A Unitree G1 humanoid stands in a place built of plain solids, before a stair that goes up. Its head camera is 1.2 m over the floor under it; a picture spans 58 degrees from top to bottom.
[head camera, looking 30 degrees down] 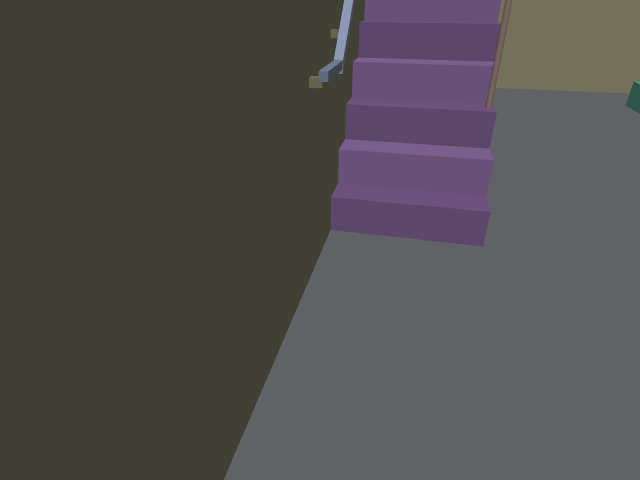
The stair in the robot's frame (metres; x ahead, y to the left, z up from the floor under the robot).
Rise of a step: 0.21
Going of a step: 0.21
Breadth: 0.84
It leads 13 degrees to the right of straight ahead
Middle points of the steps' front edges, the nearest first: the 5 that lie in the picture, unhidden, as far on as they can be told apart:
2.10 -0.47 0.21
2.31 -0.52 0.41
2.51 -0.56 0.62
2.72 -0.61 0.82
2.92 -0.66 1.03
